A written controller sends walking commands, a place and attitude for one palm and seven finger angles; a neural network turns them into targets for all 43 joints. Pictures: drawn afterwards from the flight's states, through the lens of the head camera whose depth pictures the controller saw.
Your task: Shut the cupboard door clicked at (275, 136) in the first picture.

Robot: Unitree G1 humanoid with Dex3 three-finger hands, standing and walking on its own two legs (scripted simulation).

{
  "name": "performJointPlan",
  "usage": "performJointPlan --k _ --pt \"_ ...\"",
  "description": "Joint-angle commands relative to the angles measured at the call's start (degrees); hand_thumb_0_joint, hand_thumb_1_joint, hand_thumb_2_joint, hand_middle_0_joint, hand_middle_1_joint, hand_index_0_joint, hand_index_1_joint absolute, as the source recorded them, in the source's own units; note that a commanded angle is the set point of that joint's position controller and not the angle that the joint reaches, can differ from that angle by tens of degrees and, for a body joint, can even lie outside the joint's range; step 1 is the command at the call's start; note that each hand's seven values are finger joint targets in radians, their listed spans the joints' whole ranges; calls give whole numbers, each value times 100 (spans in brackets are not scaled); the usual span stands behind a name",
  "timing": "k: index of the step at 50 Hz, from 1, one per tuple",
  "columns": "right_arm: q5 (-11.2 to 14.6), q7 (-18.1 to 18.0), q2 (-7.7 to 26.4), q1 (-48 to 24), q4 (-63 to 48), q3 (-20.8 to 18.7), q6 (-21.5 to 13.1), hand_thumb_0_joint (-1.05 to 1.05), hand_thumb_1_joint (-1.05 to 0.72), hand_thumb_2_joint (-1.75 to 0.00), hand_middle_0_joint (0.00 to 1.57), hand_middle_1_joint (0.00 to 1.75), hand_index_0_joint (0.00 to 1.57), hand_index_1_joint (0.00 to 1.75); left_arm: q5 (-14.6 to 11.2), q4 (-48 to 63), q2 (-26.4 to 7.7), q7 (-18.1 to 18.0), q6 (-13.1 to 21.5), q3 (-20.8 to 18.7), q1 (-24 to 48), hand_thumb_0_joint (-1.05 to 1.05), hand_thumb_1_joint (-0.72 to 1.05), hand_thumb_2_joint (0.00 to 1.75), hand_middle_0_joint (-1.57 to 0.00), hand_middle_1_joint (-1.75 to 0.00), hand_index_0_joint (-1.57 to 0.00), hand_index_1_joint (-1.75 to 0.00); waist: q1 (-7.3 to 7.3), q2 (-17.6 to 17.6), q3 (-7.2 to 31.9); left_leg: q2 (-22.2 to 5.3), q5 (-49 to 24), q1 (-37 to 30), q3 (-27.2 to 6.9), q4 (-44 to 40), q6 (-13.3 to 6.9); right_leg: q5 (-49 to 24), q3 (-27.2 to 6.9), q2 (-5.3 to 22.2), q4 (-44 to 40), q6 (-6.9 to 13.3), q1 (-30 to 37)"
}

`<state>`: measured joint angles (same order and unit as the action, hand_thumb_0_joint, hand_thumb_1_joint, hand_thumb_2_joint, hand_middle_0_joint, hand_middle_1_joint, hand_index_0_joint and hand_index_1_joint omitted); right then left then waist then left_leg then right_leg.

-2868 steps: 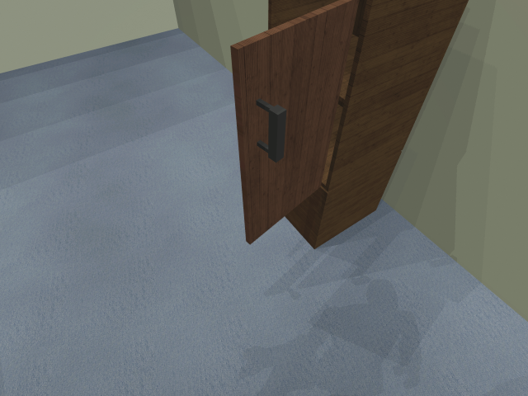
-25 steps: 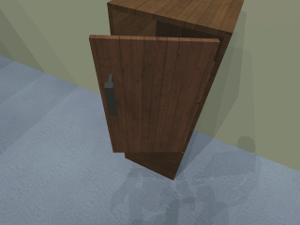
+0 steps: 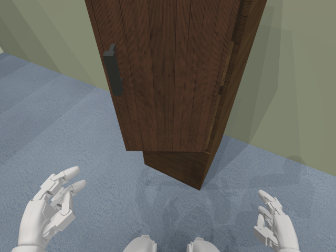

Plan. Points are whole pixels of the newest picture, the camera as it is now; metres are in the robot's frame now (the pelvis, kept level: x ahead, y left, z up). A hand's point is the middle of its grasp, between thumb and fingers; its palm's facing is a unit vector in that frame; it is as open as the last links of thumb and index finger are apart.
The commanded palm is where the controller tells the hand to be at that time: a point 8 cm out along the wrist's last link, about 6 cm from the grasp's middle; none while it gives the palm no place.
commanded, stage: raise the hand and make a fist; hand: left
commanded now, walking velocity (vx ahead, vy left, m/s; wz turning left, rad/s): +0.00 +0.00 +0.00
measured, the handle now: (115, 70) +0.52 +0.18 +0.17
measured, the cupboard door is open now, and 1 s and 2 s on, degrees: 27 27 27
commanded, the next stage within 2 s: bring the fist close to the handle in 1.50 s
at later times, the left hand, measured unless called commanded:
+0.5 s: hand (64, 178) +0.24 +0.23 +0.10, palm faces +0.09 -1.00 -0.02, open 3.8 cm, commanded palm +0.21 +0.28 +0.11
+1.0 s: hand (49, 151) +0.27 +0.25 +0.15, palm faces +0.09 -1.00 -0.04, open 3.1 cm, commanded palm +0.24 +0.30 +0.16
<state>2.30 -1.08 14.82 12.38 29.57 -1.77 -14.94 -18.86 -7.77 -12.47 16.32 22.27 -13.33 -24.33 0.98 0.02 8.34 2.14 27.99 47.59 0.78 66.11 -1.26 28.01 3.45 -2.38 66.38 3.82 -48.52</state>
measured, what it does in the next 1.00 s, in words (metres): rises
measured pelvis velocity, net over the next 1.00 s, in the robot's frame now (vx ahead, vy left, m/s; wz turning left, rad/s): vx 0.05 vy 0.05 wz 0.04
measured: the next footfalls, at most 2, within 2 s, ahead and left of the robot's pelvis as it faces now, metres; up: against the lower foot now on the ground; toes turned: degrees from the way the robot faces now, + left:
none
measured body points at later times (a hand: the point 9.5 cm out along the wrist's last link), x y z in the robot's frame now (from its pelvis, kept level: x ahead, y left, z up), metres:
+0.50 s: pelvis +0.03 +0.02 +0.03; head +0.08 +0.02 +0.48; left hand +0.23 +0.28 +0.10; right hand +0.20 -0.22 -0.04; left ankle +0.05 +0.11 -0.65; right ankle +0.06 -0.07 -0.65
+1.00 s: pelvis +0.05 +0.05 +0.05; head +0.07 +0.06 +0.50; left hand +0.26 +0.30 +0.16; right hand +0.25 -0.15 -0.01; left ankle +0.05 +0.11 -0.65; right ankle +0.06 -0.07 -0.65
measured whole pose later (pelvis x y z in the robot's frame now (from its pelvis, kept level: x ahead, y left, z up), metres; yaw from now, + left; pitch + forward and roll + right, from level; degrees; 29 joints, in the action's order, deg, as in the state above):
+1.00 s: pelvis +0.05 +0.05 +0.05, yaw +2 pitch +6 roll -3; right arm 2.1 -2.7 12.7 14.2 29.6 4.2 -12.0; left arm -15.6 11.8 -14.3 10.2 9.0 -9.1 -20.6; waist 2.1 2.5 5.2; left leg 4.2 24.8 30.5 -1.4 49.5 -4.8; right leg 22.9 3.1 -2.0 45.3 0.6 -28.5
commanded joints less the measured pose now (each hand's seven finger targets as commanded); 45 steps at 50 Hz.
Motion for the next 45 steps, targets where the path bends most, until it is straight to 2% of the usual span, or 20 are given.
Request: performJointPlan --k 1,2,5,7,8,9,12,16,17,19,22,24,26,27,33,36,37,40,42,45 --pt "-16 -186 594 -270 -794 -103 -545 0 -90 -90 20 30 20 30 34 2347 -1183 -315 1023 -456 1537 0 90 90 -58 -72 -58 -72 -242 113 517 -59 266 221 -209 -690 -71 2047 -1544 357 -2352 -278 686" --pt "-16 -226 622 -295 -725 -81 -590 0 -90 -90 20 30 20 30 43 2460 -1172 -250 1108 -306 1765 0 90 90 -60 -74 -60 -74 -358 218 523 -76 251 173 -263 -620 -88 1948 -1536 339 -2296 -275 615" --pt "25 -302 712 -218 -617 -3 -662 0 -90 -90 20 30 20 30 -7 1902 -1111 96 861 -56 1343 0 90 90 -66 -80 -66 -80 -382 306 404 -60 310 197 -287 -684 -93 1902 -1480 347 -2408 -309 703" --pt "64 -357 744 -191 -615 20 -592 0 -90 -90 20 30 20 30 -118 1433 -1331 285 439 -321 1056 0 90 90 -69 -84 -69 -84 -284 65 321 -82 228 321 -327 -704 -80 1959 -1682 447 -2647 -399 1007" --pt "84 -358 735 -243 -703 30 -559 0 -90 -90 20 30 20 30 -149 1516 -1345 337 243 -344 1029 0 90 90 -71 -86 -71 -86 -187 161 457 -89 165 290 -328 -754 -63 1913 -1766 548 -2721 -425 1218" --pt "85 -368 710 -259 -763 28 -529 0 -90 -90 20 30 20 30 -218 1639 -1401 340 69 -475 1024 0 90 90 -73 -88 -73 -88 -111 130 641 -88 87 208 -347 -803 -43 1765 -1826 625 -2775 -451 1465" --pt "71 -355 592 -323 -831 60 -422 0 -90 -90 20 30 20 30 -318 1750 -1483 129 -254 -868 716 0 90 90 -79 -94 -79 -94 89 10 654 -114 -165 102 -427 -978 10 1232 -1868 720 -2857 -500 1888" --pt "-3 -290 521 -231 -783 48 -432 0 -90 -90 20 30 20 30 -226 2079 -1131 -121 -79 -632 522 0 90 90 -86 -102 -86 -102 26 -37 588 -124 -732 -323 -473 -1292 8 -14 -1404 576 -2643 -493 1910" --pt "-25 -283 540 -178 -766 52 -435 0 -90 -90 20 30 20 30 -199 2103 -1112 -132 -23 -583 518 0 90 90 -88 -104 -88 -104 14 -174 630 -120 -939 -426 -496 -1354 -18 -394 -1255 501 -2527 -487 1997" --pt "-44 -260 561 -106 -748 28 -430 0 -90 -90 20 30 20 30 -145 2019 -933 -102 8 -396 294 0 90 90 -92 -108 -92 -108 -21 -141 623 -113 -1141 -590 -480 -1461 -33 -865 -1027 432 -2403 -484 1925" --pt "-62 -258 631 -41 -737 4 -411 0 -90 -90 20 30 20 30 -122 2141 -953 -86 0 -357 287 0 90 90 -97 -114 -97 -114 -15 -13 628 -101 -1414 -935 -503 -1657 -62 -1200 -639 257 -2235 -372 1862" --pt "-69 -251 643 -9 -798 2 -405 0 -90 -90 20 30 20 30 -88 2468 -918 -130 -8 -274 262 0 90 90 -101 -118 -101 -118 25 224 869 -103 -1625 -1300 -511 -1836 -58 -1392 -319 157 -2086 -273 1849" --pt "-72 -250 635 23 -807 1 -383 0 -90 -90 20 30 20 30 -57 2657 -923 -233 -35 -290 189 0 90 90 -104 -122 -104 -122 32 280 979 -113 -1879 -1541 -533 -1919 -27 -1657 -174 107 -2013 -246 1881" --pt "-86 -246 631 1 -788 15 -363 0 -90 -90 20 30 20 30 -37 2804 -962 -295 -52 -306 224 0 90 90 -106 -124 -106 -124 62 456 935 -125 -2086 -1665 -575 -1954 5 -1805 -110 71 -1969 -200 1888" --pt "-63 -195 615 66 -845 29 -222 0 -90 -90 20 30 20 30 117 3117 -724 -499 -260 -3 159 0 90 90 -117 -136 -117 -136 1 506 887 -247 -2772 -2177 -722 -2153 216 -1951 97 27 -1964 -204 1772" --pt "-38 -201 633 56 -884 49 -125 0 -90 -90 20 30 20 30 136 3017 -721 -534 -490 -14 206 0 90 90 -123 -142 -123 -142 -2 358 738 -286 -2553 -2185 -805 -2318 282 -1773 149 11 -2065 -211 1770" --pt "-29 -207 645 32 -860 58 -87 0 -90 -90 20 30 20 30 158 3004 -768 -531 -556 -17 291 0 90 90 -124 -144 -124 -144 -11 384 632 -283 -2553 -2226 -817 -2339 281 -1788 129 -1 -2105 -194 1784" --pt "-8 -211 624 1 -931 104 -61 0 -90 -90 20 30 20 30 196 3279 -773 -555 -688 59 530 0 90 90 -130 -150 -130 -150 -6 570 737 -325 -2423 -2451 -904 -2508 333 -1633 141 17 -2190 -201 1825" --pt "-22 -225 627 -40 -903 140 -36 0 -90 -90 20 30 20 30 199 3191 -858 -588 -782 -37 639 0 90 90 -130 -150 -130 -150 12 432 568 -312 -2320 -2412 -903 -2587 320 -1654 140 4 -2278 -181 1928" --pt "4 -229 601 -87 -891 167 -42 0 -90 -90 20 30 20 30 225 3302 -810 -605 -874 22 861 0 90 90 -130 -150 -130 -150 11 554 642 -349 -2353 -2623 -966 -2720 367 -1598 151 22 -2354 -188 1990"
